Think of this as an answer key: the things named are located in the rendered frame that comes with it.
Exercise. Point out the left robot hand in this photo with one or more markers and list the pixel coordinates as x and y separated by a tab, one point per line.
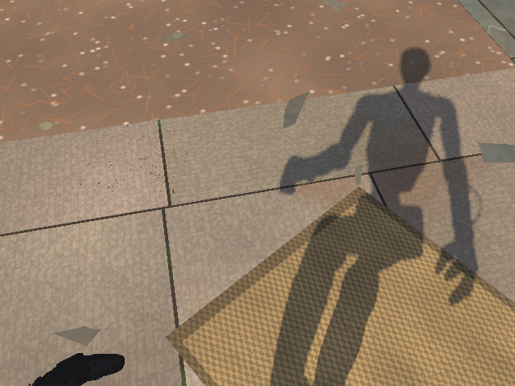
79	368

